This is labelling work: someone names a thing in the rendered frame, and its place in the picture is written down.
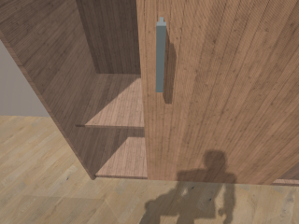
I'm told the wardrobe door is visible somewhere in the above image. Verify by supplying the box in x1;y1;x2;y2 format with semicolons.
278;162;299;180
136;0;299;186

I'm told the handle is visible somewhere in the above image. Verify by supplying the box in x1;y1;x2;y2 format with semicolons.
155;17;166;92

